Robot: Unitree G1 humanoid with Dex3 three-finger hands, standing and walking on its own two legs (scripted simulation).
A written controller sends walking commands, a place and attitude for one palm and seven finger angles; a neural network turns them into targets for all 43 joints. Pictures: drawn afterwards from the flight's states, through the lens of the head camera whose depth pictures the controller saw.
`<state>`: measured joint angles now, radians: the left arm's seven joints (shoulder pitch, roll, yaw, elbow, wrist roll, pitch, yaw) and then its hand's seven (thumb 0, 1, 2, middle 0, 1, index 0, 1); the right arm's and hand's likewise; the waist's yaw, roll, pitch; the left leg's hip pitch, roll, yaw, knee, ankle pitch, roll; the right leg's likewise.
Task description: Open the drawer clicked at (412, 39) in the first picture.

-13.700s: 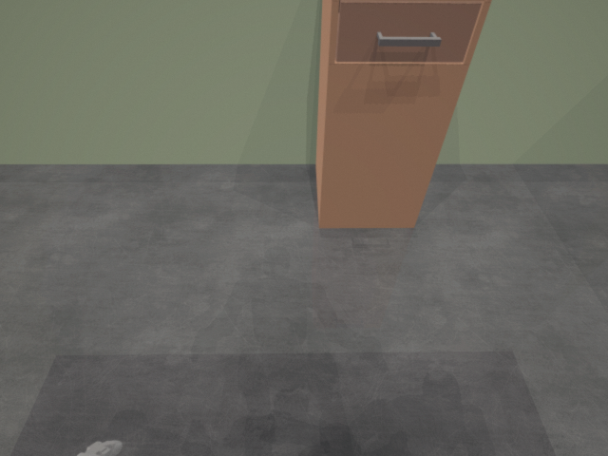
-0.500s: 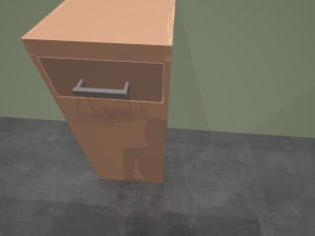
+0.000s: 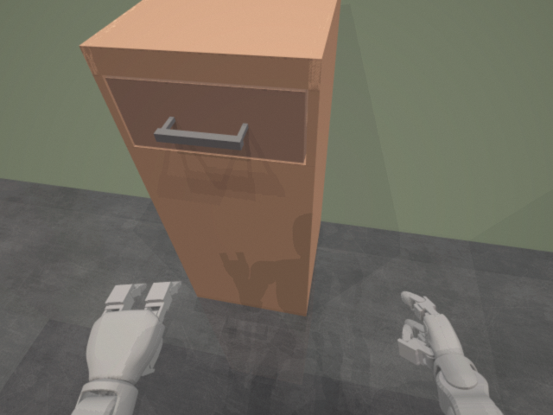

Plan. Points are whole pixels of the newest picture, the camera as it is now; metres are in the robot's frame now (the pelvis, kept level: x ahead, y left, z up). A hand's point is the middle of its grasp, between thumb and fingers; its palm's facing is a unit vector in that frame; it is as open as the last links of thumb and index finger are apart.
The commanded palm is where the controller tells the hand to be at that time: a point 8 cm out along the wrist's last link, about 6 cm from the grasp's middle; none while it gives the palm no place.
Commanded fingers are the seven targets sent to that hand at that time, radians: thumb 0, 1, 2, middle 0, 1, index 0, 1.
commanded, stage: raise the hand with hooked fingers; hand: left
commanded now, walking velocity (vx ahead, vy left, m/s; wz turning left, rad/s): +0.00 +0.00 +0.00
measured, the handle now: (202, 132) +0.56 +0.26 +0.09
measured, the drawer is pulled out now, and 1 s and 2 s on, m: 0.00 0.00 0.00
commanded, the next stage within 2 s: move the hooked fingers above the handle in 1.34 s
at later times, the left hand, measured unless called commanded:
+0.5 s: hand (128, 250) +0.27 +0.26 +0.11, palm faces +0.10 -0.09 -0.99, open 12.3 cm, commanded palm +0.24 +0.26 +0.18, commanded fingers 0.00 -0.36 0.36 -0.29 -1.11 -0.29 -1.11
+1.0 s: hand (72, 168) +0.31 +0.31 +0.21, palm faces +0.11 -0.01 -0.99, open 13.8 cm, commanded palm +0.27 +0.31 +0.26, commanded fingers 0.00 -0.50 0.30 -0.30 -1.20 -0.30 -1.20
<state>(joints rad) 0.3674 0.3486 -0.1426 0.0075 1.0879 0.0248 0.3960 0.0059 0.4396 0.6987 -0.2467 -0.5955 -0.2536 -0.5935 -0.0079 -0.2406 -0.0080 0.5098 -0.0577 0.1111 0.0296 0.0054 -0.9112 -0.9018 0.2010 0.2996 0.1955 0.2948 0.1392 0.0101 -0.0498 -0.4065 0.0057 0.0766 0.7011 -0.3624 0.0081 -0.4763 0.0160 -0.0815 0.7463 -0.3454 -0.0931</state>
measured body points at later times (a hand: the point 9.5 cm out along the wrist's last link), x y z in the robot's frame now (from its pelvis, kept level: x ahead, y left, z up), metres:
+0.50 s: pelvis +0.01 +0.03 +0.02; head +0.02 -0.01 +0.47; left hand +0.26 +0.26 +0.16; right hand +0.20 -0.21 -0.09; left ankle +0.00 +0.13 -0.71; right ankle +0.03 -0.06 -0.71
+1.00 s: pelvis +0.00 +0.06 +0.03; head +0.00 +0.02 +0.48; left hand +0.30 +0.31 +0.26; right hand +0.23 -0.13 -0.07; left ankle +0.00 +0.13 -0.71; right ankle +0.03 -0.06 -0.71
